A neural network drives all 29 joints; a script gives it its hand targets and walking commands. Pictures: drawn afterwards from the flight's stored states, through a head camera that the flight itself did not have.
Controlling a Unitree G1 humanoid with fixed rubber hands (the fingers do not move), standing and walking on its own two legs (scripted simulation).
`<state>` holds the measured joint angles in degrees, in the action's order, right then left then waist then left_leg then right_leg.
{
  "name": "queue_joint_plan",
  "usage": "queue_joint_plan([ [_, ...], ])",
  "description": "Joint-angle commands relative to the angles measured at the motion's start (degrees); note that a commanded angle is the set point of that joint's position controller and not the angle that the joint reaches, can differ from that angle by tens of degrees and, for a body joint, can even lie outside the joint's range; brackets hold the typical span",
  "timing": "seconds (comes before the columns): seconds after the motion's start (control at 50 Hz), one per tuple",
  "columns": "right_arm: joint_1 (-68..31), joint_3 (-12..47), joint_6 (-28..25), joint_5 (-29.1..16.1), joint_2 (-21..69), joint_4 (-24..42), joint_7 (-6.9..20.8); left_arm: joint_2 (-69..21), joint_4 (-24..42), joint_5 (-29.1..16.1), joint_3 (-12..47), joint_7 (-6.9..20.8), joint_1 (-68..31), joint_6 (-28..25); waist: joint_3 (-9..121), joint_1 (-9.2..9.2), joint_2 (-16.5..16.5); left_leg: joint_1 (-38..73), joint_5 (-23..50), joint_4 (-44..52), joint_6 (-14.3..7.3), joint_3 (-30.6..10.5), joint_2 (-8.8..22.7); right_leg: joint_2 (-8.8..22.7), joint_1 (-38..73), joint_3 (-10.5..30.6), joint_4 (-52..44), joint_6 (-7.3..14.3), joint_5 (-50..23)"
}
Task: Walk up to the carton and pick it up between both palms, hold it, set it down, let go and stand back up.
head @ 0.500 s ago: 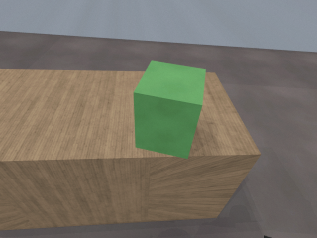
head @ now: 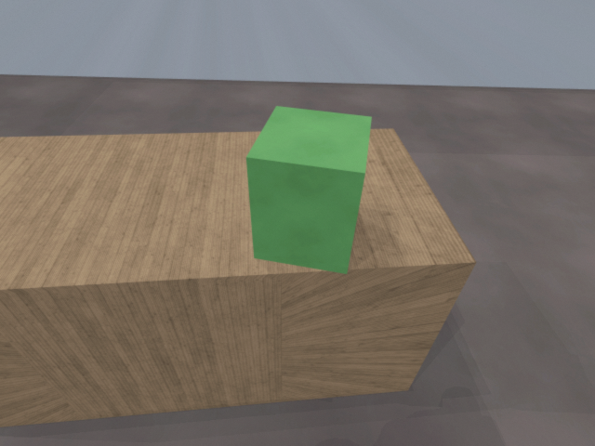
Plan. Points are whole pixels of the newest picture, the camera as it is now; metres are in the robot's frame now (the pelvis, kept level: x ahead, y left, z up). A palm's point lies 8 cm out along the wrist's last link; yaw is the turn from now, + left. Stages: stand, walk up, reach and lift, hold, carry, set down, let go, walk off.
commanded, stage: walk up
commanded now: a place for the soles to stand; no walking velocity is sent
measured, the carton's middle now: (311, 189) +0.62 -0.03 +0.03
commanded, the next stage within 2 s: none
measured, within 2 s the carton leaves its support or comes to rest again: neither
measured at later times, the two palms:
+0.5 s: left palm out of the picture +0.05 +0.25 -0.09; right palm out of the picture +0.06 -0.37 -0.10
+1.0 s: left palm out of the picture +0.17 +0.32 -0.11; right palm (521, 445) +0.16 -0.29 -0.05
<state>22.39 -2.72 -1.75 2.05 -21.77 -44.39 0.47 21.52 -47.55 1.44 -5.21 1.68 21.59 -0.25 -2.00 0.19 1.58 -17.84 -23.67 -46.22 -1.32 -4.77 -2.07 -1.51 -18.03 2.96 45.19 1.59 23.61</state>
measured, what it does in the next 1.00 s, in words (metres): walks ahead: right foot, then left foot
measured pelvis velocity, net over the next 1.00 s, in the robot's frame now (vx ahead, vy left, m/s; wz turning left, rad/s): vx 0.11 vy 0.02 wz -0.02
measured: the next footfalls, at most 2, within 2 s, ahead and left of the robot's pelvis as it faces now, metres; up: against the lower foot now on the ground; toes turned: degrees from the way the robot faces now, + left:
right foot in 0.36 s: +0.11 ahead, -0.17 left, +0.00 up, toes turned +0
left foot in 0.78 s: +0.18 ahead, +0.08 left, +0.00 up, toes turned -5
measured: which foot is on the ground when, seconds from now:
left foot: down 0.00-0.36, up 0.38-0.76, down 0.78-1.00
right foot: down 0.00-0.00, up 0.02-0.34, down 0.36-0.80, up 0.82-1.00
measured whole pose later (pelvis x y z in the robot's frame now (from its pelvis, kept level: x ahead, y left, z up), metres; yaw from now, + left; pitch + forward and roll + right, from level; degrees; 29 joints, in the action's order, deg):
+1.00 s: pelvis +0.11 +0.02 +0.02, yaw -1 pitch -2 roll -5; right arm 19.6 -2.7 -4.8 2.0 -21.9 -44.4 -0.4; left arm 21.0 -47.5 1.4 -4.9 0.5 17.5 -1.2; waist -5.3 0.3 0.0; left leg -20.4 -19.3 -42.1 -4.7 -2.2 -2.2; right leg -0.8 -23.4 1.7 55.1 1.6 24.4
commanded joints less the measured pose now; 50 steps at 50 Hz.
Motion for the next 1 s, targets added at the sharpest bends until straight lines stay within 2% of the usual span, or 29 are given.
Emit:
queue_joint_plan([
  [0.0,7.09,-7.95,-3.63,1.25,-19.36,0.95,-1.65,10.46,8.01,0.28,-2.64,-0.57,-6.06,-1.82,-12.06,-4.17,4.15,7.26,-35.21,34.39,-8.87,-42.78,18.81,-2.17,-34.54,3.75,22.63,0.01,5.11],
  [0.02,3.80,-8.38,-3.54,0.49,-22.06,1.34,-1.93,14.14,7.50,0.29,-3.54,-0.48,-7.33,-2.31,-13.54,-3.30,2.66,1.56,-42.74,39.82,-11.76,-48.15,23.43,0.51,-33.50,4.40,22.63,0.08,4.78],
  [0.04,0.71,-8.49,-3.45,0.25,-21.81,1.30,-1.89,16.64,6.38,0.34,-4.54,-0.13,-8.83,-2.44,-15.60,-2.02,0.35,-5.32,-42.12,41.23,-11.51,-45.83,21.89,2.39,-28.39,4.68,22.55,-0.07,3.71],
  [0.06,-0.41,-8.09,-3.64,0.31,-20.68,1.75,-1.83,16.89,5.06,0.49,-5.24,0.44,-5.47,-2.25,-14.14,-0.18,1.74,-6.05,-37.74,39.32,-10.78,-40.68,20.08,3.07,-23.94,3.56,21.62,-0.16,3.18],
  [0.08,-0.59,-7.72,-3.81,0.33,-19.91,2.30,-1.69,16.50,4.37,0.70,-5.42,0.87,-2.49,-2.05,-11.43,0.56,3.39,-5.84,-32.98,37.02,-10.10,-35.11,18.35,3.28,-21.05,2.77,20.50,-0.17,1.61],
  [0.14,1.05,-7.34,-4.12,0.46,-19.25,3.60,-1.28,15.70,4.28,0.95,-5.57,1.27,-1.70,-1.85,-8.60,0.17,5.59,-8.13,-29.93,33.91,-10.84,-28.76,15.64,3.13,-16.43,-0.14,18.52,-0.78,-1.04],
  [0.24,0.76,-7.48,-3.72,0.50,-20.17,4.95,-1.14,14.96,5.45,0.98,-5.51,1.27,-2.99,-2.48,-7.30,-0.10,7.36,-8.58,-26.79,29.61,-12.95,-25.62,17.13,4.42,-12.01,-0.25,7.81,-0.10,3.16],
  [0.26,-1.02,-7.41,-3.51,0.51,-20.28,5.28,-1.05,14.86,4.98,0.93,-5.65,1.20,-1.17,-2.71,-6.91,1.24,7.73,-11.55,-25.59,27.87,-12.46,-23.87,17.00,4.46,-7.26,-0.51,4.88,0.72,4.02],
  [0.28,-4.38,-7.19,-3.21,0.63,-19.94,5.81,-0.95,14.41,3.41,0.80,-5.87,1.03,3.89,-2.89,-5.73,4.51,7.17,-17.70,-24.55,24.09,-10.78,-19.87,15.47,4.11,2.50,-1.13,-0.17,1.82,2.14],
  [0.3,-7.55,-6.46,-2.77,1.17,-17.70,6.27,-0.96,13.97,0.51,0.46,-6.32,0.68,12.11,-3.02,-3.50,8.74,3.94,-26.71,-22.48,15.62,-7.48,-13.37,11.52,2.34,17.07,-0.88,-5.31,2.57,2.85],
  [0.32,-7.28,-5.05,-2.25,1.45,-12.65,6.34,-1.19,14.58,-1.39,0.31,-6.80,0.00,18.89,-3.23,-3.55,11.34,-8.97,-31.96,-20.09,-3.42,-4.27,-5.48,4.90,3.95,21.69,6.62,-15.59,1.46,11.31],
  [0.34,-6.21,-3.15,-2.08,0.45,-7.20,7.00,-1.33,18.38,-0.10,0.86,-6.89,-0.63,16.85,-3.59,-6.28,9.82,-21.07,-36.35,-9.63,-22.91,-0.51,1.47,-4.54,15.51,13.33,31.22,-27.58,0.86,31.64],
  [0.36,-2.85,-3.86,-1.59,-0.28,-10.46,5.64,-1.79,20.91,3.63,1.01,-7.17,-1.12,7.41,-3.73,-12.95,4.85,-10.65,-35.23,-3.49,-24.60,-0.40,-4.83,-2.83,21.46,2.81,45.97,-37.19,1.61,40.38],
  [0.38,-0.28,-5.49,-1.26,-0.62,-15.21,3.06,-1.52,22.20,5.48,0.23,-7.52,-1.50,1.77,-3.74,-13.98,2.79,-5.46,-29.95,-0.08,-23.37,-0.29,-5.51,-0.71,21.81,-0.06,42.73,-39.23,1.70,37.78],
  [0.42,1.17,-6.47,-0.73,-1.16,-17.18,0.60,-0.59,20.63,4.87,0.32,-6.78,-1.55,-1.45,-4.15,-13.58,0.67,-7.81,-22.70,3.48,-24.03,-0.18,-2.11,1.83,18.02,-5.15,36.08,-39.24,0.09,34.03],
  [0.44,1.81,-6.60,-0.55,-1.38,-16.58,-0.20,-0.18,19.49,4.96,0.32,-6.49,-1.46,-1.38,-4.40,-12.59,0.30,-9.43,-20.51,4.54,-22.01,0.18,-1.49,2.74,16.07,-4.41,32.60,-37.53,0.46,30.44],
  [0.48,1.31,-6.62,-0.41,-1.21,-16.07,-0.41,0.26,18.77,5.14,0.06,-6.26,-1.17,-0.72,-4.61,-11.83,0.44,-9.66,-19.81,5.48,-19.52,0.61,-1.52,2.80,15.12,-3.36,28.83,-35.70,1.63,28.26],
  [0.56,-3.01,-6.50,-0.27,-0.66,-15.65,0.63,0.49,18.27,4.60,-0.20,-5.92,-1.08,1.18,-4.88,-11.81,1.50,-6.99,-21.06,6.48,-14.41,0.87,-0.79,3.47,16.75,1.43,27.35,-34.84,4.64,25.07],
  [0.62,-5.71,-6.01,-1.10,-0.53,-14.95,1.89,0.56,18.42,4.29,0.06,-5.67,-0.93,2.84,-4.89,-9.26,2.72,-7.05,-21.13,2.37,-6.95,0.69,1.24,4.42,17.72,7.36,25.09,-31.99,9.01,19.01],
  [0.68,-6.87,-5.43,-2.55,-0.36,-13.94,3.20,0.54,18.79,4.61,0.44,-5.35,-0.56,3.47,-4.61,-4.55,3.71,-7.80,-17.04,-4.89,2.17,-0.35,3.64,4.43,18.78,11.49,21.66,-25.88,13.04,7.92],
  [0.7,-5.31,-5.28,-3.13,-0.48,-13.47,2.91,0.38,18.67,4.97,0.36,-5.07,-0.51,1.98,-4.43,-2.95,2.69,-8.11,-12.81,-3.70,6.61,-0.84,4.35,4.21,18.50,10.48,18.93,-22.68,12.78,0.13],
  [0.74,4.82,-5.43,-4.50,-0.69,-12.25,-0.15,-0.70,15.84,6.13,-0.32,-3.54,-0.55,-3.63,-3.87,2.48,-3.25,-6.10,6.45,6.77,18.29,-2.37,5.57,1.95,13.66,2.44,8.95,-9.06,8.32,-19.63],
  [0.76,9.89,-6.42,-5.15,-0.25,-14.63,-1.63,-1.70,11.27,6.28,-0.84,-2.11,-0.92,-2.37,-3.78,7.20,-5.03,2.75,15.46,5.76,22.67,-2.99,-3.59,5.31,8.51,-1.81,3.05,6.04,5.43,-24.98],
  [0.78,6.94,-7.07,-5.33,0.32,-19.07,-0.24,-2.28,6.28,6.68,-1.63,-0.65,-1.15,-0.48,-3.51,5.12,-2.81,12.30,17.05,11.81,27.34,-5.21,-26.40,16.56,-0.16,-12.44,-1.43,14.32,0.18,-8.14],
  [0.8,3.09,-6.35,-4.93,-0.59,-19.81,0.61,-2.24,9.61,5.15,-1.44,-1.61,-1.80,-2.40,-2.49,2.12,-1.74,6.91,14.83,7.66,30.53,-6.73,-36.82,20.60,-2.75,-17.85,0.20,14.76,-0.96,6.41],
  [0.82,1.30,-5.99,-4.49,-1.15,-19.04,0.58,-2.08,13.52,3.92,-0.90,-2.47,-2.16,-3.38,-1.74,-0.07,-1.72,4.33,10.71,4.18,29.08,-8.67,-36.75,21.30,-0.01,-16.88,2.39,15.59,-0.33,8.44],
  [0.86,-0.38,-4.99,-4.10,-1.40,-15.94,0.98,-2.08,12.78,3.22,-0.91,-2.33,-2.00,-3.79,-1.56,-4.99,-0.64,4.24,7.39,10.00,27.06,-6.31,-28.34,16.65,1.67,-17.88,2.76,13.79,0.55,5.23],
  [0.9,-0.33,-4.29,-4.27,-1.71,-13.96,1.24,-2.31,11.63,2.32,-0.98,-1.83,-1.78,-2.65,-1.39,-3.01,-0.58,5.50,8.24,22.30,24.52,-3.19,-21.81,13.74,2.30,-14.91,3.15,10.83,0.30,1.99],
  [0.98,2.21,-3.78,-4.50,-2.34,-12.48,0.91,-3.12,10.25,2.26,-1.17,-1.09,-2.21,-4.82,-0.69,2.96,-1.48,5.14,15.62,47.59,18.98,0.66,-16.80,12.40,1.77,-13.40,3.05,9.21,-0.12,-0.55],
])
